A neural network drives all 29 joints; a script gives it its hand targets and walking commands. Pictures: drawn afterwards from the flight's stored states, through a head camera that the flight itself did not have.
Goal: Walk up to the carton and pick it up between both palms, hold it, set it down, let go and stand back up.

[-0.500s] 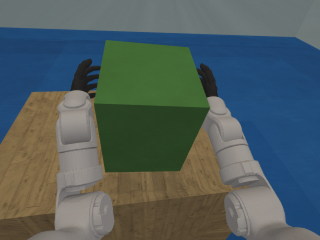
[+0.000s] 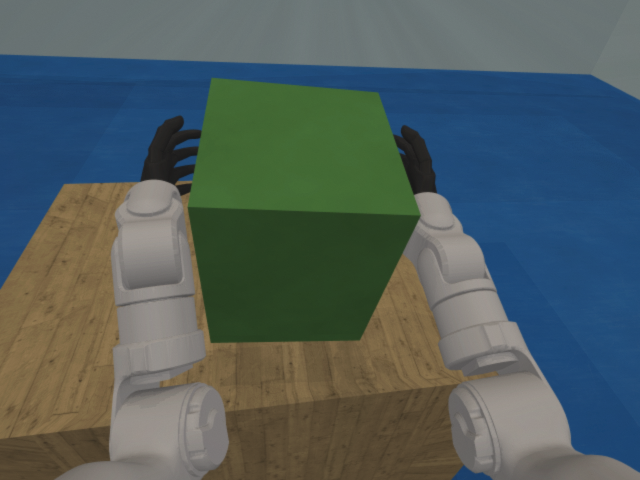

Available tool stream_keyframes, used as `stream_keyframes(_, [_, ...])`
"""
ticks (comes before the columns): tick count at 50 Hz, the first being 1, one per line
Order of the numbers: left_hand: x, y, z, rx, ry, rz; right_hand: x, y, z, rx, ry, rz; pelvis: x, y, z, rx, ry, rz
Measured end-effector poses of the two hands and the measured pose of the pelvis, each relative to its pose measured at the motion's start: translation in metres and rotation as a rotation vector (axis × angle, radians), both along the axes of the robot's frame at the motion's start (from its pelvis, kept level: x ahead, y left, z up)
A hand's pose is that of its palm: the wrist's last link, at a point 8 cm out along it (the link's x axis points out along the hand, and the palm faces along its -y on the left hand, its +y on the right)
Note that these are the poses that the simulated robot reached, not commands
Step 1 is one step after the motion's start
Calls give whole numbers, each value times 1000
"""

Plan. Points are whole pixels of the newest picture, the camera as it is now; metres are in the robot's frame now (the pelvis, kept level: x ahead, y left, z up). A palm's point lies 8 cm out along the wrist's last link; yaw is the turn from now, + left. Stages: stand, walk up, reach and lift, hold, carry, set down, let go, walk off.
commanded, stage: set down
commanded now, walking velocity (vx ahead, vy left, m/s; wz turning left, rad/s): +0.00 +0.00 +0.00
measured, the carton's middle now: (292, 220) +0.37 +0.02 +0.17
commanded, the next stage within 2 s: none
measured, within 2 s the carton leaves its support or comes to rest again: neither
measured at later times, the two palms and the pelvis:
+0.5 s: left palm (178, 211) +0.39 +0.16 +0.17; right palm (400, 218) +0.39 -0.13 +0.16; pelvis +0.02 +0.00 +0.00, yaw +2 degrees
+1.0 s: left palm (183, 213) +0.39 +0.15 +0.17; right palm (404, 219) +0.39 -0.14 +0.16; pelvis +0.01 +0.00 +0.00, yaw +1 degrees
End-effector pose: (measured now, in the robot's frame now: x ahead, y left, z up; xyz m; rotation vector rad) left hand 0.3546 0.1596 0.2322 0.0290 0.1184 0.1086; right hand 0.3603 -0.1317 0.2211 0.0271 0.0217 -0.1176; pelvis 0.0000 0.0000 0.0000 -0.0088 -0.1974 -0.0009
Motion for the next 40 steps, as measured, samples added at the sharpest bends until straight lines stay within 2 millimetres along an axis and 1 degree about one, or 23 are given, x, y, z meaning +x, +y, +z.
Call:
stream_keyframes(8, [3, 1, 20, 9, -106, -4, 3, 1, 19, 2, -109, -6, 2, 0, 0, 3, -1, 3])
stream_keyframes(10, [6, 2, 22, 13, -121, -5, 6, 2, 21, -3, -127, -5, 3, 0, 0, 6, -2, 3])
stream_keyframes(12, [10, 3, 21, 17, -123, -7, 10, 3, 18, -6, -133, -2, 5, -1, 0, 9, -3, 4])
stream_keyframes(14, [14, 4, 14, 23, -112, -10, 14, 4, 10, -6, -126, -1, 8, -1, 0, 11, -4, 7])
stream_keyframes(16, [19, 5, 4, 29, -92, -13, 19, 5, -2, -6, -110, -1, 11, -1, 0, 12, -4, 10])
stream_keyframes(21, [30, 4, -34, 43, -30, -19, 28, 4, -42, -19, -61, -4, 18, -2, 1, 8, 2, 21])
stream_keyframes(24, [33, 1, -54, 43, -16, -22, 29, 1, -59, -29, -57, -9, 23, -3, 1, 3, 15, 26])
stream_keyframes(27, [35, -5, -60, 33, -44, -24, 29, -5, -60, -35, -91, -17, 27, -4, 0, -2, 36, 28])
stream_keyframes(31, [37, -13, -49, 35, -99, -29, 29, -12, -45, -46, -148, -29, 31, -4, 0, -4, 47, 27])
stream_keyframes(34, [39, -15, -43, 46, -91, -32, 29, -15, -39, -60, -142, -34, 31, -4, 0, -1, 32, 20])
stream_keyframes(36, [38, -14, -45, 44, -62, -34, 29, -15, -42, -65, -113, -33, 31, -3, 0, 3, 21, 14])
stream_keyframes(40, [35, -9, -56, 37, -1, -30, 27, -10, -54, -63, -55, -23, 27, -3, 0, 5, 11, 12])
